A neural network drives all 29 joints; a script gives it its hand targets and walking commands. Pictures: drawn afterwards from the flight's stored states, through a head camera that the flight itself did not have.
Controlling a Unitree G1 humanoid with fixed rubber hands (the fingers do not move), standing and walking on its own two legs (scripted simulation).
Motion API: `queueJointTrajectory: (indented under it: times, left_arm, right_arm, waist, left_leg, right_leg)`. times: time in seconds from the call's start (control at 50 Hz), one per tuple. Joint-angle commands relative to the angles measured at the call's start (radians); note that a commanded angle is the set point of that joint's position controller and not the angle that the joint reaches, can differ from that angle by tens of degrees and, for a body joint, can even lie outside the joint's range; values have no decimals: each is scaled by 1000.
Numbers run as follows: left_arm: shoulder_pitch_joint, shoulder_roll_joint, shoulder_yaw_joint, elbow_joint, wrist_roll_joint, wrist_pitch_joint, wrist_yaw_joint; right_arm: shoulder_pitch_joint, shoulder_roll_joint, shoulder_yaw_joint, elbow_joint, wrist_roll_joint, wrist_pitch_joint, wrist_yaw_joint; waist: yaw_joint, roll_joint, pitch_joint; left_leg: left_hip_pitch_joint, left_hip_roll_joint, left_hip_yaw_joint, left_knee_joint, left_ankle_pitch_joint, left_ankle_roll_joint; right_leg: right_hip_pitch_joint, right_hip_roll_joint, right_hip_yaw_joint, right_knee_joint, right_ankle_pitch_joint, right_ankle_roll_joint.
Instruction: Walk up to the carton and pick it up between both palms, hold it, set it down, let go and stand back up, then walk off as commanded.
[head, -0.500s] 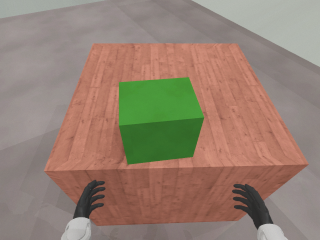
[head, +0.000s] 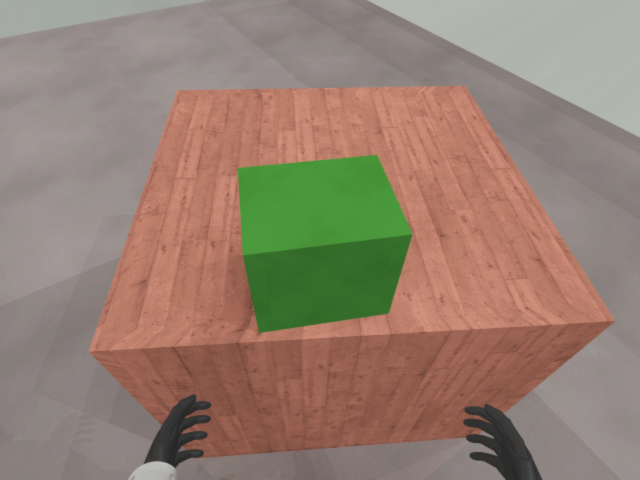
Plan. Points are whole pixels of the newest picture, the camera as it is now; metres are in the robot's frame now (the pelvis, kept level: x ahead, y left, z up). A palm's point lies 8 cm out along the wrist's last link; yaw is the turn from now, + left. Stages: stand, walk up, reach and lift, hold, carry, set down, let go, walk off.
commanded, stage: set down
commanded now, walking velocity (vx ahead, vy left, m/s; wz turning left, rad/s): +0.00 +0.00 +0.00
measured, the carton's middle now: (317, 244) +0.43 +0.04 +0.02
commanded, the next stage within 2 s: let go in 0.30 s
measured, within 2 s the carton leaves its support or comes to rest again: neither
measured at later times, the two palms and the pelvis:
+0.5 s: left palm (155, 456) +0.16 +0.23 -0.08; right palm (504, 468) +0.16 -0.21 -0.08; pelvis +0.00 +0.01 +0.00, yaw +0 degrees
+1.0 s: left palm out of the picture +0.13 +0.26 -0.09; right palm out of the picture +0.14 -0.27 -0.10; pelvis +0.01 +0.00 -0.01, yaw +2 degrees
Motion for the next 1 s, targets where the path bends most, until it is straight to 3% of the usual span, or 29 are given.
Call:
queueJointTrajectory:
  times: [0.0,0.04,0.1,0.24,0.38,0.5,0.82,0.84,0.86,0.88,0.9,0.96,0.98]
  left_arm:
    - [-94,80,16,-104,1,-19,-1]
    - [-97,86,17,-92,1,-16,-3]
    - [-121,93,17,-37,1,6,-15]
    - [-140,102,16,-60,1,2,-13]
    - [-132,103,13,-32,2,0,-25]
    - [-121,110,10,-47,1,-6,-29]
    - [-108,144,20,-66,-4,-19,-41]
    - [13,292,105,56,23,-84,-22]
    - [17,308,98,76,19,-108,-19]
    - [-6,291,93,82,13,-122,-20]
    - [-10,265,84,97,9,-128,-20]
    - [-37,282,90,132,3,-131,-18]
    - [-44,281,86,148,2,-133,-21]
  right_arm:
    - [-87,-110,-50,-119,-20,-26,-6]
    - [-93,-103,-55,-126,-30,-29,-9]
    - [-104,-81,-58,-79,-56,-17,-17]
    - [-118,-96,-83,-78,-70,-42,-17]
    - [-123,-114,-84,-50,-66,-48,-24]
    - [-109,-112,-73,-30,-53,-50,-25]
    - [-103,-113,-62,-40,-46,-66,-35]
    - [6,-264,-107,25,-53,50,-54]
    - [34,-270,-121,14,-43,89,-59]
    - [38,-252,-119,13,-44,111,-56]
    - [35,-243,-114,12,-43,117,-56]
    - [25,-231,-114,23,-53,136,-51]
    - [20,-237,-119,25,-52,137,-52]
  waist:
    - [-5,22,-88]
    - [7,19,-87]
    - [-1,25,-64]
    - [2,42,-127]
    - [5,16,-114]
    - [5,40,-104]
    - [13,6,-103]
    - [41,-35,-212]
    - [15,-35,-242]
    - [11,-33,-233]
    - [15,7,-212]
    - [8,-29,-92]
    - [1,18,-90]
  left_leg:
    - [92,-51,36,-12,263,-6]
    - [93,-50,37,-13,259,-8]
    - [66,-50,41,-15,234,-12]
    - [90,-40,35,1,286,-32]
    - [107,-40,28,6,306,-33]
    - [126,-36,25,9,361,-40]
    - [125,-59,27,19,340,-24]
    - [-21,38,-24,111,449,42]
    - [-13,44,-41,118,454,51]
    - [-24,52,-47,119,439,53]
    - [-45,47,-40,114,400,49]
    - [-113,43,-48,107,295,54]
    - [-100,42,-50,93,266,57]
  right_leg:
    - [-121,25,-53,-85,152,-30]
    - [-120,24,-58,-84,156,-31]
    - [-114,22,-51,-79,141,-35]
    - [-88,31,-66,-59,194,-44]
    - [-83,32,-69,-58,226,-43]
    - [-71,31,-72,-55,254,-44]
    - [-72,10,-57,-47,335,-26]
    - [-28,-72,-46,82,425,-23]
    - [-2,-77,-19,90,445,-17]
    - [-26,-79,-14,91,436,-19]
    - [-31,-83,-7,71,399,-20]
    - [-80,-90,-9,51,387,-24]
    - [-89,-95,5,38,351,-27]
